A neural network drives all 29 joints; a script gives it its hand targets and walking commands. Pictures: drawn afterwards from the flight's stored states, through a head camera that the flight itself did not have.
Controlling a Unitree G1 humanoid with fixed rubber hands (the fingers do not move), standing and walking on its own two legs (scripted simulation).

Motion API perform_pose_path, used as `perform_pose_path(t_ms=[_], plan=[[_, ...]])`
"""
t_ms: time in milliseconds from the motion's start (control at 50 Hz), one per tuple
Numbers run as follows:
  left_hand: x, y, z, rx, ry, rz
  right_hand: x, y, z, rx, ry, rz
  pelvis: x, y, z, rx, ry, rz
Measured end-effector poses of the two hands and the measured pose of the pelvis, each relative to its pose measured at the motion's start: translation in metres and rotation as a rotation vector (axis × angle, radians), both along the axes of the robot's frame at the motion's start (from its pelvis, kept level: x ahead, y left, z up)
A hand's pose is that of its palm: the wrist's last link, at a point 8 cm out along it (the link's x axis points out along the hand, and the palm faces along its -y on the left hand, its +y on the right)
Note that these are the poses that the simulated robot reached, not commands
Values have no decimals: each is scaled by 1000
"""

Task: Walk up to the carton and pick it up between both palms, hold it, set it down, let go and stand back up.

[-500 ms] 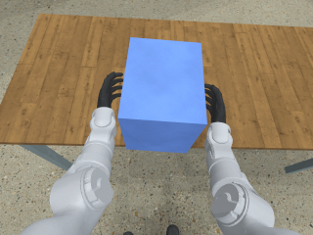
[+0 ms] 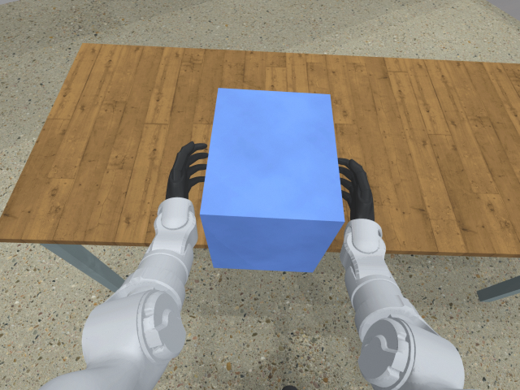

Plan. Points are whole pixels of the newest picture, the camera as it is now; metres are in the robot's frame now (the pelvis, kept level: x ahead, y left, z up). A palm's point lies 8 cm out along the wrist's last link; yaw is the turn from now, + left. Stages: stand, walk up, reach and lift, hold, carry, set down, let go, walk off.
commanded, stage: reach and lift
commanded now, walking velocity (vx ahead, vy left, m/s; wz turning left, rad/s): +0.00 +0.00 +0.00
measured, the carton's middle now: (268, 186) +0.48 -0.02 -0.06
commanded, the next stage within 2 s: none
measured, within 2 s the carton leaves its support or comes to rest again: leaves its support in 0.12 s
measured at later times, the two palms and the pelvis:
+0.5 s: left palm (166, 191) +0.40 +0.14 +0.05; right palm (364, 206) +0.38 -0.15 +0.05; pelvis -0.02 +0.00 +0.01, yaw +0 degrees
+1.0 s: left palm (157, 182) +0.39 +0.14 +0.09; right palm (374, 195) +0.37 -0.14 +0.09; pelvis -0.01 +0.00 +0.01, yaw +0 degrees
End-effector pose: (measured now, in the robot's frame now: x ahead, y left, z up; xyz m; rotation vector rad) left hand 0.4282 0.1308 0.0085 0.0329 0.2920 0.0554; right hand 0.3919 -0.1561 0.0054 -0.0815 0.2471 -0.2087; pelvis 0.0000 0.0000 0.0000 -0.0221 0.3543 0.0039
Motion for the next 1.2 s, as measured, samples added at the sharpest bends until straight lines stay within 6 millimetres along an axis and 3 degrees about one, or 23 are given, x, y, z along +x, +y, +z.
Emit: perform_pose_path(t_ms=[160, 440, 780, 1200], plan=[[-14, 6, 6, -5, 13, 23, -8, 5, 7, 8, 3, 16, -7, 0, 1, 1, -30, -3], [-23, 11, 39, -9, -17, 32, -14, 10, 39, 26, -30, 19, -16, 1, 4, 6, -120, 2], [-30, 11, 61, 4, -37, 32, -19, 10, 64, 29, -51, 20, -15, 2, 8, 4, -210, -1], [-47, 16, 104, 17, -63, 40, -34, 15, 104, 52, -75, 27, -18, 5, 10, 3, -355, 11]])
